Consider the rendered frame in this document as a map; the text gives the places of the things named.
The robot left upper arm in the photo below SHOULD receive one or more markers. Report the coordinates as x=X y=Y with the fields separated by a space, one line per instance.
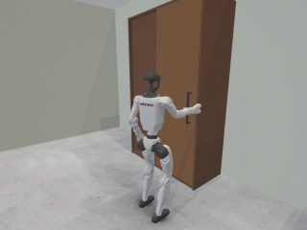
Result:
x=135 y=109

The handle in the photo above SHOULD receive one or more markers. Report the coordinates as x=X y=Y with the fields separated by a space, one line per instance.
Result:
x=187 y=105

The robot head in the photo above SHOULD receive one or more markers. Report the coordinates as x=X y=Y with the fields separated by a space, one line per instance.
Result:
x=151 y=77

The robot right upper arm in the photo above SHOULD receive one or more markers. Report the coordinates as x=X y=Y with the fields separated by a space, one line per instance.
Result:
x=167 y=103

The wardrobe door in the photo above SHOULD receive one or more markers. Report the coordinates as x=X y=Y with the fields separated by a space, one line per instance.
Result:
x=178 y=41
x=143 y=35

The robot left hand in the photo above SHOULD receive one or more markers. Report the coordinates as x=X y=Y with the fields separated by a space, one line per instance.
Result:
x=139 y=138

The robot left forearm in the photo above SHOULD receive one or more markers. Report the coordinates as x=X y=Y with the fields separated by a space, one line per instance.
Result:
x=136 y=129

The robot right forearm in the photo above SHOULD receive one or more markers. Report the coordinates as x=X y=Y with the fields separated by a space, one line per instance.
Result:
x=186 y=111

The robot right hand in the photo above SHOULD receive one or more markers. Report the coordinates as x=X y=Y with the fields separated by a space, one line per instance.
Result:
x=196 y=108

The robot right foot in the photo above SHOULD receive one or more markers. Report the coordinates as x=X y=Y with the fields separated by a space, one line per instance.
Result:
x=156 y=218

